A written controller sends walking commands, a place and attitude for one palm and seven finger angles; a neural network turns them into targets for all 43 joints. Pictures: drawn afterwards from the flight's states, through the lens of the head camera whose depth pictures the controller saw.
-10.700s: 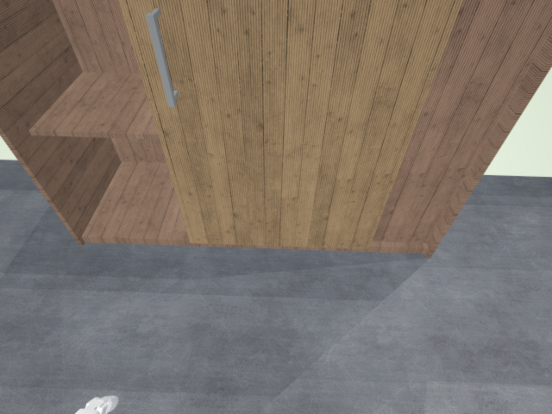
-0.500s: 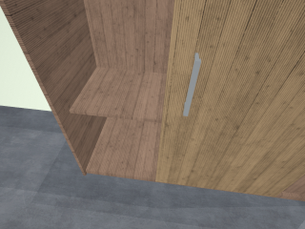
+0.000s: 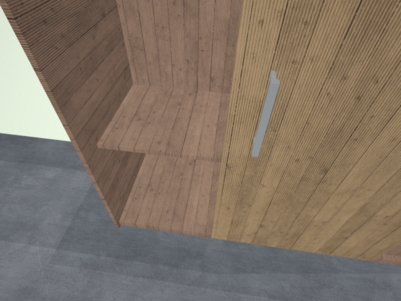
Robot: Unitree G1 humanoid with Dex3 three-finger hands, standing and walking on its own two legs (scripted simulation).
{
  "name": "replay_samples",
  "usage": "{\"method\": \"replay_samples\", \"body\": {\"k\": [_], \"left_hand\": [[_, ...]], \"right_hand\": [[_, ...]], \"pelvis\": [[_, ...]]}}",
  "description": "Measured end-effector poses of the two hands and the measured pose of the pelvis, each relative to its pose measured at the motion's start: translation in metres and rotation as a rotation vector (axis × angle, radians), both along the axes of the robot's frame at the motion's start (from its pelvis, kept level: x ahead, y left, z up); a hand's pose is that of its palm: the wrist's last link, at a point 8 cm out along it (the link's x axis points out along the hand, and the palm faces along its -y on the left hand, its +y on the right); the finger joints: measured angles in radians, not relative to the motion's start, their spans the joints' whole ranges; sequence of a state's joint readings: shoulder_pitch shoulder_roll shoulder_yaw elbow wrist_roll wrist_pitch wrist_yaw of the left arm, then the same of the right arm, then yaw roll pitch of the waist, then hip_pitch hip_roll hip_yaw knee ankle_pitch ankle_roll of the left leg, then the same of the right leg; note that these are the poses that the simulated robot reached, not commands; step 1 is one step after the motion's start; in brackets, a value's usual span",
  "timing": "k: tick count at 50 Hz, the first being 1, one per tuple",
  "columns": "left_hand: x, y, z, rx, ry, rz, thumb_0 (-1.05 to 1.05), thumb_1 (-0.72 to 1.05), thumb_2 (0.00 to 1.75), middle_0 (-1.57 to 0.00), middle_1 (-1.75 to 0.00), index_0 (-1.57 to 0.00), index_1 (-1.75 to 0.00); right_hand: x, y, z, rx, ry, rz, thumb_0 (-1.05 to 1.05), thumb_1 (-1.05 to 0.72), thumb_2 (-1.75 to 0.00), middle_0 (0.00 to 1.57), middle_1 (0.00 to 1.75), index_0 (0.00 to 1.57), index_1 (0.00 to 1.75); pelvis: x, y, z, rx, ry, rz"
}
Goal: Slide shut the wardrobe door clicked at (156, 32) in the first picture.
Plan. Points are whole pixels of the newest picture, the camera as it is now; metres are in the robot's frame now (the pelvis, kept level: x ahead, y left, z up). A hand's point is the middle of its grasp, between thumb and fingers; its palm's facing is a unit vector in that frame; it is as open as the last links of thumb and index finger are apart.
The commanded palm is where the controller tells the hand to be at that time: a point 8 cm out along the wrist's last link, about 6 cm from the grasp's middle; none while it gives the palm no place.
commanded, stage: come to a stop and stand still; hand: right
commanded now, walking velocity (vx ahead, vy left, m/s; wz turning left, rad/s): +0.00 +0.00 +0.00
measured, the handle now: (263, 117) +0.52 -0.11 +0.10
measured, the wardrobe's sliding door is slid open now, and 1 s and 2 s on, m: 0.49 0.49 0.49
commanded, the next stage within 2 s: look again from close up in 0.32 s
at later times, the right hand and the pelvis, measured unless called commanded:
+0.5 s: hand out of the picture +0.00 -0.15 -0.18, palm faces +0.04 +0.99 -0.16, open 7.4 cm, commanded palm none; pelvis +0.02 +0.00 +0.00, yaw +0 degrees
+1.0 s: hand out of the picture +0.01 -0.15 -0.18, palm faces +0.04 +0.99 -0.16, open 7.4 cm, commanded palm none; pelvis +0.03 +0.00 +0.00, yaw +0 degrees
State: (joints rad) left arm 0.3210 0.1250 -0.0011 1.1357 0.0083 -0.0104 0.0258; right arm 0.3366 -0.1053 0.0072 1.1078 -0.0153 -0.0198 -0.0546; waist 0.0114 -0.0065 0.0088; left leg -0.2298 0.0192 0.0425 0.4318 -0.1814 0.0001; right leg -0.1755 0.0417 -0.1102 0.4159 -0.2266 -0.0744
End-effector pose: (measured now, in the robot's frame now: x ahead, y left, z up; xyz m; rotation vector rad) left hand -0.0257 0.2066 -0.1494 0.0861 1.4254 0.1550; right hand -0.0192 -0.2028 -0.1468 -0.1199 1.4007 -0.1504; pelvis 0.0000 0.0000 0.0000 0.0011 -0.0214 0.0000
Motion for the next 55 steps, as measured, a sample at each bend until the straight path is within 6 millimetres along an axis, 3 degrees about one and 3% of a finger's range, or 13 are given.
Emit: {"method": "replay_samples", "body": {"k": [10,31,55], "left_hand": [[0.006,-0.002,0.000,-0.006,0.007,-0.005,0.01,0.91,0.90,-0.20,-0.30,-0.19,-0.30],[0.021,-0.002,0.003,0.008,0.012,-0.019,0.01,0.91,0.90,-0.20,-0.30,-0.19,-0.30],[0.022,-0.007,0.003,0.006,0.036,-0.013,0.01,0.91,0.90,-0.20,-0.30,-0.19,-0.30]], "right_hand": [[0.012,-0.004,0.002,-0.012,-0.005,0.001,0.01,-0.91,-0.90,0.20,0.30,0.20,0.30],[0.013,0.004,0.000,0.017,0.028,-0.015,0.00,-0.91,-0.90,0.20,0.30,0.20,0.30],[0.022,0.001,0.000,0.017,0.038,-0.015,0.00,-0.91,-0.90,0.20,0.30,0.20,0.30]], "pelvis": [[0.008,0.000,0.001,0.000,-0.004,0.000],[0.022,-0.002,0.002,0.001,-0.005,-0.004],[0.033,-0.004,0.003,0.003,0.000,-0.002]]}}
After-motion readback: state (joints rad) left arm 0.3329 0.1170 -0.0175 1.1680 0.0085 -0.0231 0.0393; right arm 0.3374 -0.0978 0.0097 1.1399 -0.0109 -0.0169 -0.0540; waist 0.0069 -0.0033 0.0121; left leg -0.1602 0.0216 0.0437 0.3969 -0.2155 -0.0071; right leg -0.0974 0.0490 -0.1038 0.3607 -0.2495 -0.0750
